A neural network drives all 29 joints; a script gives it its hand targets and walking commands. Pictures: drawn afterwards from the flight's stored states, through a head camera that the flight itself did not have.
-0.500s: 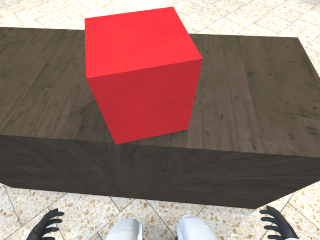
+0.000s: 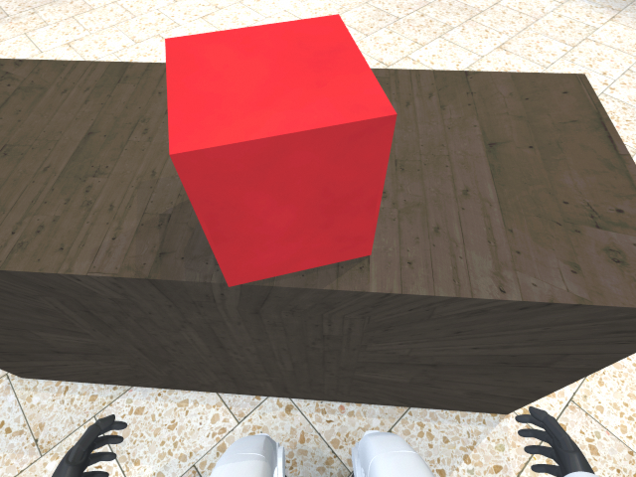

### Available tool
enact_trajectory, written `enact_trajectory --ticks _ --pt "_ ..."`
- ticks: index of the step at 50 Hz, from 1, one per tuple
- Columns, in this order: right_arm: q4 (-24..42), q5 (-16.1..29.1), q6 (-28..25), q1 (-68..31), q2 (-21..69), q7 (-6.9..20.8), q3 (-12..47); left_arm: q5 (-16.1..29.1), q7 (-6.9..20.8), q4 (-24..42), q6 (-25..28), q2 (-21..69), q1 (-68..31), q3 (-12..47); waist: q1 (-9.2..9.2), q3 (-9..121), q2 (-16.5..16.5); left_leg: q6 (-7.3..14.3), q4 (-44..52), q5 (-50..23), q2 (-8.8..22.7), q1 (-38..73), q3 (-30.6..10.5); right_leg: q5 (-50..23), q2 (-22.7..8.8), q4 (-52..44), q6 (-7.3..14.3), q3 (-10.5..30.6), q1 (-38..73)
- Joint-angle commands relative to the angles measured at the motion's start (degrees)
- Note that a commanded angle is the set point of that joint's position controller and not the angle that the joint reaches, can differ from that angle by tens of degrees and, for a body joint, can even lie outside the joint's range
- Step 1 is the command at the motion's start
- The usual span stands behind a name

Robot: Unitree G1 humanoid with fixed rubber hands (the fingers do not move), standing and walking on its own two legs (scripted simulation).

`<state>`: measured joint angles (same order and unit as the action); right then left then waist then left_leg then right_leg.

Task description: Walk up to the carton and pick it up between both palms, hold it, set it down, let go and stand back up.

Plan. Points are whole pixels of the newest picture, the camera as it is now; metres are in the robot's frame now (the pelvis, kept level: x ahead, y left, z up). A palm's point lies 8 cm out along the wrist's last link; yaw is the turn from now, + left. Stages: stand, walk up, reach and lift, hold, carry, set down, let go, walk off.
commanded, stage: walk up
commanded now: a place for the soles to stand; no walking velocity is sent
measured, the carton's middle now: (280, 159) +0.47 +0.05 +0.11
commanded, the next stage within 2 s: none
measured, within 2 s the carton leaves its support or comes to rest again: neither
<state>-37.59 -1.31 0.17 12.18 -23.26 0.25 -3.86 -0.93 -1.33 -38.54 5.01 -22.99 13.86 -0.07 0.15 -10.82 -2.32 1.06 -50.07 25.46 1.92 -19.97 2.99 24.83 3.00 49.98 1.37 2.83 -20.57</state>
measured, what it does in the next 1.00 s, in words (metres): steps on the spot: right foot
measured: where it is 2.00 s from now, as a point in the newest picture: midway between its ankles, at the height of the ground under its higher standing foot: outside the picture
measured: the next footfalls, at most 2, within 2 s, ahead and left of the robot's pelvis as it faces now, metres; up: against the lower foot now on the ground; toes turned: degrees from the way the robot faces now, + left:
right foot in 0.60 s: +0.02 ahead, -0.12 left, +0.00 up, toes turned +1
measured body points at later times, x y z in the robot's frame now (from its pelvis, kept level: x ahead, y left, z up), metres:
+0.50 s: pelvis -0.01 +0.01 +0.00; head +0.03 -0.01 +0.44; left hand +0.12 +0.32 -0.08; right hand +0.12 -0.30 -0.10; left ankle +0.02 +0.12 -0.70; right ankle +0.02 -0.11 -0.70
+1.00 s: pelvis -0.02 +0.00 +0.00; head +0.01 -0.02 +0.44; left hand +0.11 +0.31 -0.08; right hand +0.11 -0.31 -0.10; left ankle +0.02 +0.12 -0.70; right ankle +0.01 -0.11 -0.70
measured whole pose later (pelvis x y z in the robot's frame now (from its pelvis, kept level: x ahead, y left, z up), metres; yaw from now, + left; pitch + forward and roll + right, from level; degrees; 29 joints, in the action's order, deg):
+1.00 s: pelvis -0.02 +0.00 +0.00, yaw -1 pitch -6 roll +0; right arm -37.6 -1.3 0.5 12.2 -23.8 0.5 -3.9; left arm -0.9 -1.5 -39.1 5.3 -23.1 14.0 -0.1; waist 0.1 -10.2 -2.5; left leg 1.4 -51.4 26.0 1.7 -20.8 3.6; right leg 24.8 2.4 51.4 1.0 3.5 -20.7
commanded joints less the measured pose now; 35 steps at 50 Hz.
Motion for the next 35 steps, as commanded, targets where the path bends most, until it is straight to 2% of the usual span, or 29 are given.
enact_trajectory --ticks 1,2,4,6,7,8,9,10,11,12,13,14,15,16,17,19,21,22,23,24,25,26,28,29,30,31,32,33,35 --pt "2.87 1.19 0.03 -3.12 -12.04 -0.06 -4.01 -0.51 -1.97 -1.01 1.61 -19.24 6.63 -6.41 -0.82 10.52 5.66 1.68 -4.15 11.49 0.50 -6.24 -6.70 -24.99 -18.12 -19.56 14.28 33.71 2.84" --pt "2.74 1.29 -0.21 -2.82 -11.92 0.11 -4.09 -0.51 -2.04 -0.90 1.44 -18.47 5.64 -5.92 -0.03 9.51 6.01 2.32 -0.44 8.12 0.40 -3.68 -6.55 -24.50 -16.43 -18.95 12.59 31.32 0.41" --pt "1.94 1.03 -1.08 -0.25 -11.97 0.43 -4.45 -0.29 -1.93 0.16 1.11 -16.45 2.09 -5.43 2.20 10.42 5.37 3.56 6.35 -5.60 1.73 4.90 -7.56 -22.10 -11.92 -15.29 8.95 24.20 -6.09" --pt "1.21 0.64 -1.67 2.52 -13.69 0.43 -4.95 0.04 -1.56 0.99 0.88 -13.75 -1.17 -4.57 4.26 12.44 0.36 6.61 13.72 -6.56 7.10 10.72 -14.14 -16.79 -6.43 -7.12 4.99 13.94 -11.98" --pt "1.44 0.76 -1.95 2.43 -15.21 0.37 -5.13 0.28 -1.32 0.68 0.64 -12.63 -0.76 -4.36 4.01 11.83 -2.36 10.18 18.71 -3.89 11.87 8.24 -19.77 -12.70 -2.09 0.24 2.92 7.09 -11.14" --pt "1.67 1.08 -2.05 1.03 -15.87 0.36 -4.96 0.68 -1.36 0.30 0.29 -13.40 0.60 -4.59 2.67 10.68 -3.23 13.81 21.90 -4.64 16.95 3.71 -21.47 -5.45 0.63 5.01 1.62 -1.04 -7.37" --pt "1.99 1.07 -1.96 -1.24 -16.17 0.58 -4.78 0.73 -1.37 -0.12 0.34 -14.11 3.12 -4.92 1.08 10.58 -3.57 15.46 20.95 -7.38 18.26 1.72 -21.39 0.58 0.12 4.89 1.59 -2.32 -4.73" --pt "2.12 0.91 -1.79 -2.36 -15.86 0.58 -4.80 0.59 -1.27 -0.61 0.52 -14.08 4.96 -5.12 0.11 10.19 -3.49 15.05 19.52 -9.09 17.59 -0.25 -19.92 2.39 -0.10 2.50 1.91 -2.14 -2.65" --pt "2.47 0.73 -1.54 -3.57 -15.08 0.64 -4.62 0.28 -1.22 -1.09 0.94 -14.08 6.80 -5.35 -0.84 9.95 -4.03 12.74 17.12 -9.43 15.53 -2.74 -16.60 -0.46 -1.06 -1.88 2.51 -0.16 0.58" --pt "3.05 0.77 -1.20 -4.92 -14.27 0.69 -4.30 -0.13 -1.16 -1.50 1.49 -15.06 8.23 -5.83 -1.72 10.48 -1.42 9.79 12.36 -9.79 11.44 -5.19 -12.92 -6.21 -2.77 -7.32 3.73 5.15 3.67" --pt "3.49 1.07 -0.77 -5.25 -12.88 0.85 -4.02 -0.55 -1.24 -1.94 2.15 -17.12 9.83 -6.51 -2.36 11.47 3.95 5.02 2.67 -7.53 4.91 -8.59 -7.10 -11.16 -8.54 -15.18 6.25 17.51 6.84" --pt "3.48 1.15 -0.15 -4.33 -10.80 0.49 -3.59 -0.82 -1.35 -1.95 2.48 -19.50 9.80 -7.15 -1.44 12.05 8.76 1.61 -5.65 2.65 0.67 -10.33 -3.87 -16.34 -16.30 -20.57 10.75 32.18 7.35" --pt "3.06 1.27 0.32 -4.29 -12.14 0.09 -3.87 -0.60 -1.49 -1.50 2.16 -20.25 7.82 -7.14 -1.56 11.68 7.25 1.44 -6.63 12.38 -0.04 -9.65 -5.43 -16.29 -18.95 -21.93 13.66 36.46 5.49" --pt "2.60 1.16 0.38 -4.06 -12.57 0.12 -3.96 -0.70 -1.80 -1.44 1.94 -20.15 6.98 -6.91 -1.25 10.16 5.42 1.30 -6.30 13.74 0.46 -8.95 -6.87 -15.48 -18.75 -21.94 14.09 36.59 3.71" --pt "2.34 1.19 0.23 -3.59 -12.46 0.18 -4.18 -0.78 -1.97 -1.62 1.70 -20.09 6.38 -6.81 -0.94 9.48 5.72 1.59 -4.63 12.61 0.69 -8.09 -7.36 -16.73 -17.99 -21.51 13.41 35.63 2.62" --pt "2.13 0.97 -0.28 -1.86 -12.06 0.47 -4.23 -0.75 -2.00 -1.18 1.42 -17.98 3.85 -6.03 0.67 8.78 7.25 2.47 1.75 5.63 0.56 -3.46 -6.57 -18.07 -14.79 -19.34 10.75 30.42 -0.73" --pt "1.15 0.71 -1.24 0.41 -12.16 0.56 -4.45 -0.57 -1.78 -0.30 1.12 -15.92 0.57 -5.41 2.72 9.97 4.61 3.64 8.55 -4.36 2.26 5.15 -7.87 -17.32 -10.89 -15.00 8.34 22.47 -7.34" --pt "0.66 0.51 -1.65 1.95 -13.01 0.47 -4.70 -0.21 -1.65 0.20 1.04 -14.48 -0.78 -4.83 3.94 11.02 1.61 5.06 12.20 -5.45 4.70 8.59 -11.64 -17.60 -8.36 -10.71 6.37 17.61 -10.90" --pt "0.85 0.48 -1.89 3.08 -14.42 0.40 -5.02 0.14 -1.44 0.73 0.96 -13.00 -1.72 -4.50 4.35 11.60 -1.43 7.86 17.09 -4.91 8.98 9.34 -17.15 -14.93 -4.44 -3.12 3.78 10.46 -12.35" --pt "1.27 0.85 -2.05 2.52 -16.04 0.33 -5.25 0.44 -1.42 0.66 0.52 -12.70 -0.53 -4.50 3.71 11.32 -4.41 11.44 22.74 -2.61 15.44 6.70 -22.88 -8.95 0.29 4.89 1.85 1.05 -10.39" --pt "1.50 1.01 -2.10 0.39 -16.35 0.55 -4.91 0.74 -1.49 -0.10 0.27 -13.76 1.68 -4.73 1.75 9.68 -4.33 15.14 23.49 -4.83 18.85 3.00 -24.53 1.24 0.42 6.17 1.09 -2.77 -7.90" --pt "1.67 0.89 -2.06 -1.47 -16.34 0.64 -4.88 0.62 -1.39 -0.61 0.45 -14.15 4.19 -5.01 0.59 9.70 -4.08 15.97 21.50 -8.74 19.36 1.49 -22.78 4.97 -0.45 4.61 1.18 -2.98 -5.45" --pt "2.65 0.90 -1.60 -4.11 -14.82 0.63 -4.36 0.18 -1.19 -1.45 1.30 -14.51 7.62 -5.42 -1.17 10.41 -3.60 12.22 15.75 -11.15 14.47 -2.81 -15.76 -3.22 -1.57 -2.78 2.73 0.16 1.25" --pt "3.29 0.81 -1.30 -5.01 -13.85 0.73 -4.14 -0.11 -1.23 -1.70 1.90 -15.43 9.29 -5.73 -1.85 11.11 -1.23 8.52 10.24 -12.42 9.66 -4.75 -11.15 -9.86 -3.77 -8.47 4.22 6.32 4.15" --pt "3.39 1.08 -0.95 -4.38 -12.10 0.75 -3.90 -0.67 -1.37 -2.13 2.48 -17.85 10.18 -6.62 -1.75 12.81 4.94 4.39 0.23 -10.94 3.81 -7.73 -5.74 -16.17 -9.92 -14.69 7.73 19.10 7.78" --pt "3.59 1.17 -0.50 -3.94 -10.88 0.48 -3.55 -0.65 -1.48 -1.83 2.57 -19.67 10.16 -7.15 -1.28 14.18 7.22 1.69 -5.61 0.62 0.50 -9.13 -4.15 -22.55 -16.67 -18.14 12.34 31.97 8.41" --pt "3.12 1.26 -0.13 -4.05 -11.57 0.16 -3.66 -0.36 -1.63 -1.55 2.23 -20.08 7.85 -6.82 -1.10 13.18 6.34 1.71 -5.21 9.42 0.20 -8.35 -5.23 -24.20 -18.69 -18.23 15.34 34.32 6.19" --pt "2.72 1.10 -0.29 -3.37 -12.21 0.04 -3.95 -0.40 -1.86 -1.32 1.93 -19.89 6.76 -6.53 -0.45 11.61 5.13 1.75 -3.75 10.41 0.59 -7.07 -6.12 -24.31 -18.40 -17.79 15.12 33.77 3.79" --pt "2.11 1.11 -1.01 -2.12 -12.05 0.35 -4.11 -0.50 -2.00 -1.18 1.60 -17.98 4.01 -5.65 1.27 10.66 4.72 2.99 3.32 -1.45 1.67 0.23 -7.07 -24.30 -14.30 -15.04 11.73 27.15 -2.80"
